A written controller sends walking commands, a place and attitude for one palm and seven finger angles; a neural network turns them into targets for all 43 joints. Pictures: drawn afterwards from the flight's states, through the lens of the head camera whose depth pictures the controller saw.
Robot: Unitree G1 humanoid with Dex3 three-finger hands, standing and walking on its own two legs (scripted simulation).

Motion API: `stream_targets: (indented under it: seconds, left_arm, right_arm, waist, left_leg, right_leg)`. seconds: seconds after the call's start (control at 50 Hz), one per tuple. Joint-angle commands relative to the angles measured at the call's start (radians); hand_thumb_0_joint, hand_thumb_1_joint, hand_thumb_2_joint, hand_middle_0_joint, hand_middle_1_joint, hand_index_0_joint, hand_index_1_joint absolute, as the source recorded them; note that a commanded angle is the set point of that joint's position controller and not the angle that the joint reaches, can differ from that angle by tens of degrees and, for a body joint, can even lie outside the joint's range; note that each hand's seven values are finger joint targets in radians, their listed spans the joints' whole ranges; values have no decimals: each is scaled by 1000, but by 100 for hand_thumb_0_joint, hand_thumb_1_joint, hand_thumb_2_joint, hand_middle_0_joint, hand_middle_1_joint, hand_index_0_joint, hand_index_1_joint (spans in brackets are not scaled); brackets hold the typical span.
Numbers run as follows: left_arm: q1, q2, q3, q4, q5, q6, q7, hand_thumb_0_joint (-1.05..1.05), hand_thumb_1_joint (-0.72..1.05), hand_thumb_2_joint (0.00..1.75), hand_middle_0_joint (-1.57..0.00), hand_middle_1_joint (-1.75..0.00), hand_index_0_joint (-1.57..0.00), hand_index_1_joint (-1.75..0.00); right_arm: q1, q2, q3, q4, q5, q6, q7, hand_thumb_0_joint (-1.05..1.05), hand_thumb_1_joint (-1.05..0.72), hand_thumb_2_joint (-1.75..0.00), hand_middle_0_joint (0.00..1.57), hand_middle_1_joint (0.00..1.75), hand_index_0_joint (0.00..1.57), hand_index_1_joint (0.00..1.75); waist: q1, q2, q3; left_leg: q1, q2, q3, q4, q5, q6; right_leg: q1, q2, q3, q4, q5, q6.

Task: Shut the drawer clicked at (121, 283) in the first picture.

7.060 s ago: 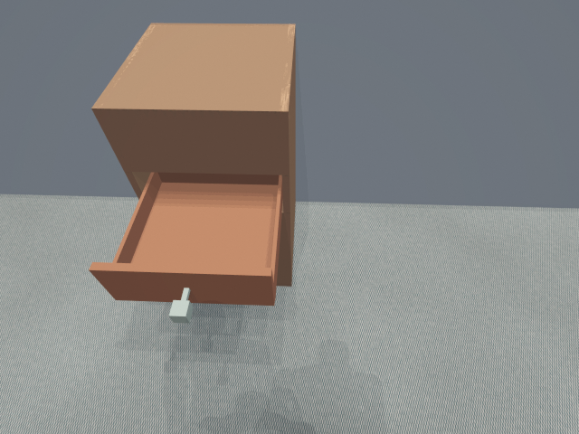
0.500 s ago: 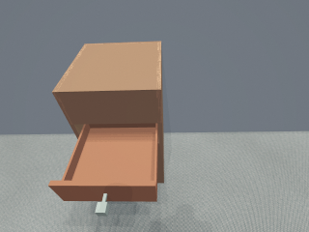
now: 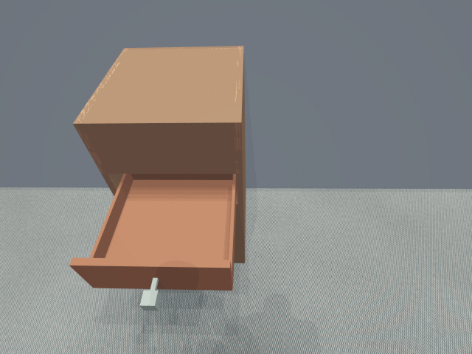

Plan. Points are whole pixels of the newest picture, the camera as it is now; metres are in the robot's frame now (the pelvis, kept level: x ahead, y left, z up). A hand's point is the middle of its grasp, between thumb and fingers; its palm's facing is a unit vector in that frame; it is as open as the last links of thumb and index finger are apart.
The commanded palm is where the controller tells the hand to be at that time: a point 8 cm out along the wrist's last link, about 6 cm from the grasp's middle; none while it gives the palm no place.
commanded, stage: look again from close up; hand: left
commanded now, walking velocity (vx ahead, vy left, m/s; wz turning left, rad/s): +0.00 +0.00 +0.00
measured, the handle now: (152, 293) +0.30 +0.24 -0.24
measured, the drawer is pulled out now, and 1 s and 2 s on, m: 0.30 0.30 0.30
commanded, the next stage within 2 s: raise the hand and make a fist in 0.18 s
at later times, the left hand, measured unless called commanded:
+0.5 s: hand (138, 326) +0.18 +0.18 -0.04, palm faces +0.20 -0.97 -0.10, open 6.9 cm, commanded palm +0.08 +0.22 -0.08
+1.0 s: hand out of the picture +0.14 +0.17 -0.08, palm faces -0.08 -1.00 -0.02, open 4.4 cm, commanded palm +0.09 +0.23 -0.10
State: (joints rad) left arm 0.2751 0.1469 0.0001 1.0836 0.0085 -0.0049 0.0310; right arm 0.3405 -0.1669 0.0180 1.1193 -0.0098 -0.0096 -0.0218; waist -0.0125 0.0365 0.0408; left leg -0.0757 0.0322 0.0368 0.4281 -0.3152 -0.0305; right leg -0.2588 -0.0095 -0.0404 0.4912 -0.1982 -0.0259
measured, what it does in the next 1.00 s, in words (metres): lowers itself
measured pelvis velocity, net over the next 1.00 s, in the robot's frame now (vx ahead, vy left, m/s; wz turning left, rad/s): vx -0.05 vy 0.03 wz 0.06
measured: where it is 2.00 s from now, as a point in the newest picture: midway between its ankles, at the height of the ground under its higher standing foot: outside the picture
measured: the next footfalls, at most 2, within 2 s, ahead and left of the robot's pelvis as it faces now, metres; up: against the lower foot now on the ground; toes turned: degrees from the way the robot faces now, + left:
none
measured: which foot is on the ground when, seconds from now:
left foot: down 0.00-1.00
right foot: down 0.00-1.00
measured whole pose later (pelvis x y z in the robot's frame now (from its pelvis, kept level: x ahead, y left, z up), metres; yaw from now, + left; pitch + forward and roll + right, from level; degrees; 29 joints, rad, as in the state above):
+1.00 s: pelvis -0.05 +0.03 -0.15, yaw +3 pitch +20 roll -3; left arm 0.46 0.15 -0.02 -0.17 -0.18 -0.54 -0.28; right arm 0.10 -0.16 0.05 0.50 0.00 -0.22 0.02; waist 0.05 0.02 -0.15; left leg -1.14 0.00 -0.05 1.48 -0.70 0.00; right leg -1.24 -0.08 -0.09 1.37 -0.48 0.00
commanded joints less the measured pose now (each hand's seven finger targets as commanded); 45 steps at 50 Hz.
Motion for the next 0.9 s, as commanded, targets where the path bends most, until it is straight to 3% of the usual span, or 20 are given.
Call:
stream_targets:
  seconds: [0.0, 0.24, 0.26, 0.28, 0.3, 0.32, 0.34, 0.36, 0.4, 0.42, 0.48, 0.5, 0.52, 0.56, 0.6, 0.66, 0.72, 0.78, 0.84, 0.88]
  left_arm:
    - [49, 120, 20, -33, 4, -15, 3, 0, 90, 90, -20, -30, -20, -30]
    - [76, 91, 15, -20, 5, -13, 5, 0, 90, 90, -20, -30, -20, -30]
    - [168, 133, 22, 26, 4, -38, 43, 0, 90, 90, -20, -30, -20, -30]
    - [-578, 276, 44, -1449, -226, -265, 15, 0, 90, 90, -22, -32, -22, -32]
    - [-181, 232, 82, -1160, -132, -196, 73, 0, 90, 90, -24, -34, -24, -34]
    - [-125, 131, 25, -1070, -147, -147, 119, 0, 90, 90, -26, -37, -26, -37]
    - [116, -52, -68, -854, -145, -61, 115, 0, 90, 90, -28, -39, -28, -39]
    - [-11, -59, -99, -1024, -194, -98, 87, 0, 90, 90, -30, -41, -30, -41]
    - [20, -7, -48, -977, -173, -202, 52, 0, 90, 90, -34, -45, -34, -45]
    - [67, -26, -42, -901, -171, -248, 23, 0, 90, 90, -36, -47, -36, -47]
    - [342, -66, 6, -881, -205, -449, -101, 0, 90, 90, -42, -54, -42, -54]
    - [407, -50, 39, -911, -223, -524, -151, 0, 90, 90, -44, -56, -44, -56]
    - [454, -9, 84, -915, -224, -592, -198, 0, 90, 90, -46, -58, -46, -58]
    - [400, 39, 109, -980, -208, -720, -275, 0, 90, 90, -50, -62, -50, -62]
    - [433, 42, 99, -989, -165, -706, -274, 0, 90, 90, -54, -67, -54, -67]
    - [306, 9, 25, -1112, -130, -637, -233, 0, 90, 90, -60, -73, -60, -73]
    - [141, 59, 51, -1372, -139, -685, -177, 0, 90, 90, -66, -80, -66, -80]
    - [162, 47, 24, -1518, -167, -756, -178, 0, 90, 90, -72, -86, -72, -86]
    - [129, 29, -54, -1519, -172, -759, -248, 0, 90, 90, -78, -93, -78, -93]
    - [193, 20, -74, -1441, -175, -690, -303, 0, 90, 90, -82, -97, -82, -97]
  right_arm:
    - [102, -59, -11, -17, -2, -12, -3, 0, -90, -90, 20, 30, 20, 30]
    - [132, -37, -11, 0, -1, -17, -5, 0, -90, -90, 20, 30, 20, 30]
    - [-36, -87, -24, -65, -3, -25, 2, 0, -90, -90, 20, 30, 20, 30]
    - [-78, -275, -48, -447, 56, -194, -60, 0, -90, -90, 20, 30, 20, 30]
    - [-178, -179, -32, -375, 42, -283, -88, 0, -90, -90, 20, 30, 20, 30]
    - [-159, -192, -47, -319, 43, -320, -84, 0, -90, -90, 20, 30, 20, 30]
    - [-126, -146, -37, -309, 57, -328, -72, 0, -90, -90, 20, 30, 20, 30]
    - [-137, -178, -32, -375, 69, -348, -71, 0, -90, -90, 20, 30, 20, 30]
    - [-132, -207, -58, -422, 39, -393, -75, 0, -90, -90, 20, 30, 20, 30]
    - [-130, -206, -68, -460, 29, -402, -64, 0, -90, -90, 20, 30, 20, 30]
    - [-166, -181, -102, -579, 11, -426, -14, 0, -90, -90, 20, 30, 20, 30]
    - [-188, -180, -110, -612, 10, -421, 6, 0, -90, -90, 20, 30, 20, 30]
    - [-203, -179, -117, -631, 11, -411, 34, 0, -90, -90, 20, 30, 20, 30]
    - [-267, -189, -125, -690, -2, -384, 64, 0, -90, -90, 20, 30, 20, 30]
    - [-293, -182, -127, -745, 9, -338, 66, 0, -90, -90, 20, 30, 20, 30]
    - [-286, -174, -121, -821, 27, -281, 57, 0, -90, -90, 20, 30, 20, 30]
    - [-241, -167, -114, -839, 16, -284, 31, 0, -90, -90, 20, 30, 20, 30]
    - [-195, -156, -106, -800, -5, -285, 20, 0, -90, -90, 20, 30, 20, 30]
    - [-197, -181, -85, -766, -9, -306, 19, 0, -90, -90, 20, 30, 20, 30]
    - [-205, -195, -84, -772, 4, -307, 18, 0, -90, -90, 20, 30, 20, 30]
  waist:
    - [1, -72, 53]
    - [4, -46, 70]
    - [73, -136, 62]
    - [-67, 79, -433]
    - [18, 195, -376]
    - [-20, 178, -278]
    - [-13, 52, -119]
    - [-34, -37, -8]
    - [-53, -255, 36]
    - [-47, -287, 49]
    - [52, -404, -121]
    - [77, -360, -163]
    - [97, -213, -204]
    - [84, -66, -223]
    - [93, -97, -231]
    - [66, -7, -230]
    - [32, 21, -401]
    - [8, 82, -533]
    - [-39, 77, -497]
    - [-53, 6, -464]
  left_leg:
    - [-139, 41, -37, -82, 49, 48]
    - [-160, 48, -40, -91, 41, 52]
    - [-256, 70, 5, 92, 38, 19]
    - [-24, -45, -14, -30, 137, 61]
    - [-67, -43, 17, -32, 167, 70]
    - [-139, -30, 13, -22, 98, 48]
    - [-240, -28, -12, -30, 29, 51]
    - [-281, -24, -49, -9, -18, 55]
    - [-380, -43, -48, 110, -80, 66]
    - [-436, -56, -45, 174, -95, 61]
    - [-619, -64, -30, 323, -104, 39]
    - [-666, -71, -19, 360, -92, 31]
    - [-680, -83, -4, 399, -63, 18]
    - [-752, -92, 9, 499, -47, 12]
    - [-836, -98, 20, 541, -62, 31]
    - [-890, -98, 9, 577, -152, 36]
    - [-889, -72, -30, 662, -105, 46]
    - [-835, -56, -60, 749, 54, 49]
    - [-868, -38, -87, 801, 62, 57]
    - [-946, -35, -99, 811, -25, 61]
  right_leg:
    - [42, -101, 129, -146, -80, -35]
    - [23, -90, 116, -150, -100, -29]
    - [98, -144, 127, -70, 353, 1]
    - [198, -72, 146, -40, 146, 9]
    - [186, -21, 88, -5, 38, -26]
    - [99, -18, 45, -12, -26, -11]
    - [25, -17, 0, -26, -70, 6]
    - [-47, -25, -4, -31, -124, 25]
    - [-199, -30, -1, -25, -312, 41]
    - [-269, -35, 2, 10, -368, 38]
    - [-277, -36, 16, 168, -417, 27]
    - [-259, -31, 21, 224, -370, 17]
    - [-253, -34, 26, 288, -280, -2]
    - [-336, -33, 14, 411, -165, -21]
    - [-374, -30, 22, 473, -129, -23]
    - [-488, -28, 28, 510, -228, -28]
    - [-557, -13, 29, 615, -180, -24]
    - [-583, -5, 23, 682, -46, -21]
    - [-681, -3, 5, 712, -83, -20]
    - [-692, -4, -9, 706, -150, -12]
